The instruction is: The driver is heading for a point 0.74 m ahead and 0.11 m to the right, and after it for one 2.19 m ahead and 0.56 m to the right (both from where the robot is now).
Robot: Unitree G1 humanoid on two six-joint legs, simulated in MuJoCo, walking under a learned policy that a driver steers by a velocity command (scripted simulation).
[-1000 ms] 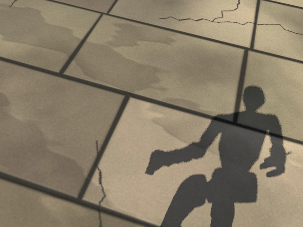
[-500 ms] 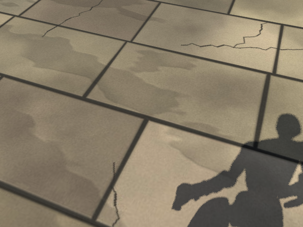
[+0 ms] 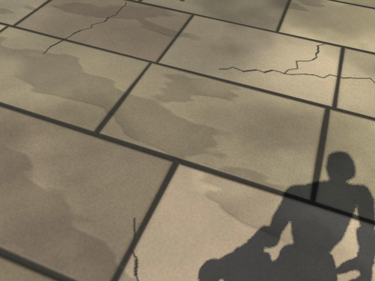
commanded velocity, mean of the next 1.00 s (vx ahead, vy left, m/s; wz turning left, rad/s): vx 0.46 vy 0.00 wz -0.01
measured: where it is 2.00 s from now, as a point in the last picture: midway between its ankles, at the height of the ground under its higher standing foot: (193, 225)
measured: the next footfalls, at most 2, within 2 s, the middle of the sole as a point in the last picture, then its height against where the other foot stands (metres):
right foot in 0.38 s outside the picture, level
left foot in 0.94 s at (164, 241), level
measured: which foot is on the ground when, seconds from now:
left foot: down 0.00-0.40, up 0.42-0.92, down 0.94-1.00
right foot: up 0.00-0.36, down 0.38-0.96, up 0.98-1.00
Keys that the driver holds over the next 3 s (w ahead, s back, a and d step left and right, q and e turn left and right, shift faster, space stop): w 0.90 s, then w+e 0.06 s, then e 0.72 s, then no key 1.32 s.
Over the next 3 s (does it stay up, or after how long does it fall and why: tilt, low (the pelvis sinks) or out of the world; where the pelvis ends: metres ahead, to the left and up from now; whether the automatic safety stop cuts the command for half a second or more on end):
stays up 0.72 -0.03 0.01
